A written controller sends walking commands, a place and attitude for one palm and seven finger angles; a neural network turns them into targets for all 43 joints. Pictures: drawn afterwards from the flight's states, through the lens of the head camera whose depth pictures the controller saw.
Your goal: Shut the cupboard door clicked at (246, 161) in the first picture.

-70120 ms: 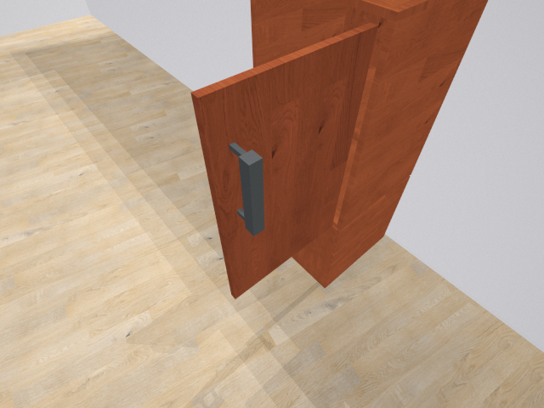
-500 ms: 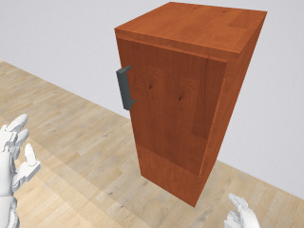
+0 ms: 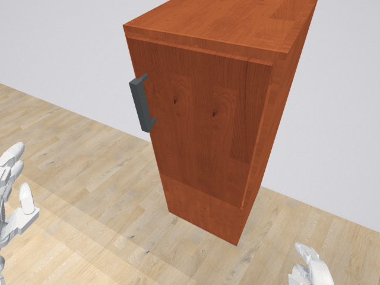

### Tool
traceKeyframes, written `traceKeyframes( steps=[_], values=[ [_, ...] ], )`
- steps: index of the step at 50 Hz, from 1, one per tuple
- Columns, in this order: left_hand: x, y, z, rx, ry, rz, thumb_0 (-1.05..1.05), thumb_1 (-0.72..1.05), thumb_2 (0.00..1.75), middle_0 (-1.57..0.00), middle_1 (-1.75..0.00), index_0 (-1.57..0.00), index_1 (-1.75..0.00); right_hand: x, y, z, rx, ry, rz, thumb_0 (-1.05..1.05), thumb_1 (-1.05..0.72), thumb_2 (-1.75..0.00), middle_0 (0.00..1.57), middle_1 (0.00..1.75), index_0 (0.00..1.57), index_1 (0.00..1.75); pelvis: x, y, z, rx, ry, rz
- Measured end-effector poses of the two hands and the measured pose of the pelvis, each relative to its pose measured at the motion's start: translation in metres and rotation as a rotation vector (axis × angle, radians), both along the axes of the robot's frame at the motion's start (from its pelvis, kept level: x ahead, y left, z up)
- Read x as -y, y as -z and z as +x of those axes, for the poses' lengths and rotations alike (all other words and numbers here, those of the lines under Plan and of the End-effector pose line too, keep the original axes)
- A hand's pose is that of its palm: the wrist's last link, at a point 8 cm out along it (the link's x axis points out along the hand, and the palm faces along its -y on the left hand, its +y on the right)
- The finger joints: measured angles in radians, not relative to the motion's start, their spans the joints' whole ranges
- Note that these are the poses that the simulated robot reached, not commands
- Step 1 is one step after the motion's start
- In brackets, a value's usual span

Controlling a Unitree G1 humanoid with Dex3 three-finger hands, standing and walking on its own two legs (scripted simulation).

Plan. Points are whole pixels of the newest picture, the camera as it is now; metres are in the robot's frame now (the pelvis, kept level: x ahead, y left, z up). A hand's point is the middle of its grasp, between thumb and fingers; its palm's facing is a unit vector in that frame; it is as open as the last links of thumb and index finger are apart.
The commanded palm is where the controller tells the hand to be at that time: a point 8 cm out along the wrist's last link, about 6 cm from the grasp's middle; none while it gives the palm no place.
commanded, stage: step back with the hand held close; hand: left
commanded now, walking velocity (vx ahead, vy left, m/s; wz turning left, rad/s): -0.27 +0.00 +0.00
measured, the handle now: (146, 103) +0.59 +0.18 +0.06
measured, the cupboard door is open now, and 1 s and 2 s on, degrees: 0 0 0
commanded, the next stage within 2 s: stop stepping back and stand still in 1.38 s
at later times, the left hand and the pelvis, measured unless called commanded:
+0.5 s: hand out of the picture +0.12 +0.30 +0.16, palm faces +0.46 -0.76 -0.46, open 7.4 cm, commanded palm +0.06 +0.33 +0.18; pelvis -0.07 +0.02 -0.01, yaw +2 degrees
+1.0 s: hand out of the picture +0.06 +0.30 +0.17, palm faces +0.48 -0.75 -0.46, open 7.4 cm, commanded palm +0.00 +0.32 +0.18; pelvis -0.13 +0.02 -0.02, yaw +2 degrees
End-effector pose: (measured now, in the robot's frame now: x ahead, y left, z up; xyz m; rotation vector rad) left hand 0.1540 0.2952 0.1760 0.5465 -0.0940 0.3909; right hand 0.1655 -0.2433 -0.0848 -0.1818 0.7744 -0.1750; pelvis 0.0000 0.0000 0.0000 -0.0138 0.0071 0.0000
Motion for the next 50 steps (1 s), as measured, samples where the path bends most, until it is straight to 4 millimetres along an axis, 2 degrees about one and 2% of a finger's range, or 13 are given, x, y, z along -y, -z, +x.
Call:
traceKeyframes(
  steps=[6, 11, 25, 37, 42, 46, 50],
  values=[
    [-0.009, -0.006, -0.01, 0.008, 0.031, 0.034, 0.01, 0.89, 0.89, -0.21, -0.3, -0.22, -0.3, -0.004, -0.004, -0.018, -0.001, 0.035, -0.015, 0.01, -0.9, -0.9, 0.2, 0.3, 0.2, 0.3, -0.009, 0.001, -0.016, -0.002, 0.012, 0.003],
    [-0.017, -0.01, -0.027, 0.047, 0.034, 0.047, 0.01, 0.89, 0.89, -0.21, -0.3, -0.22, -0.3, -0.013, -0.008, -0.038, 0.012, 0.034, -0.015, 0.01, -0.9, -0.9, 0.2, 0.3, 0.2, 0.3, -0.014, 0.002, -0.033, -0.002, 0.013, -0.002],
    [-0.034, 0.003, -0.08, 0.14, -0.007, 0.046, 0.01, 0.89, 0.89, -0.21, -0.3, -0.22, -0.3, -0.025, 0.0, -0.097, -0.021, -0.013, -0.065, 0.01, -0.9, -0.9, 0.2, 0.3, 0.21, 0.3, -0.021, 0.011, -0.075, 0.004, -0.033, -0.033],
    [-0.032, -0.003, -0.112, 0.224, 0.007, 0.054, 0.01, 0.89, 0.89, -0.21, -0.3, -0.21, -0.3, -0.029, 0.003, -0.11, -0.015, -0.058, -0.08, 0.01, -0.9, -0.9, 0.2, 0.3, 0.21, 0.3, -0.023, 0.016, -0.098, 0.001, -0.054, -0.036],
    [-0.039, -0.007, -0.116, 0.246, 0.031, 0.09, 0.01, 0.88, 0.89, -0.21, -0.3, -0.22, -0.3, -0.036, -0.003, -0.113, 0.024, -0.054, -0.091, 0.01, -0.9, -0.9, 0.2, 0.3, 0.21, 0.3, -0.027, 0.016, -0.109, 0.003, -0.069, -0.061],
    [-0.044, -0.013, -0.128, 0.252, 0.022, 0.126, 0.01, 0.88, 0.89, -0.21, -0.3, -0.22, -0.3, -0.04, -0.005, -0.114, 0.042, -0.072, -0.077, 0.01, -0.9, -0.9, 0.2, 0.3, 0.21, 0.3, -0.023, 0.017, -0.115, -0.025, -0.08, -0.066],
    [-0.039, -0.006, -0.139, 0.238, 0.022, 0.097, 0.01, 0.89, 0.89, -0.21, -0.3, -0.21, -0.3, -0.041, -0.001, -0.116, 0.043, -0.098, -0.063, 0.01, -0.9, -0.9, 0.2, 0.3, 0.21, 0.3, -0.018, 0.019, -0.129, -0.055, -0.04, -0.054]
  ],
)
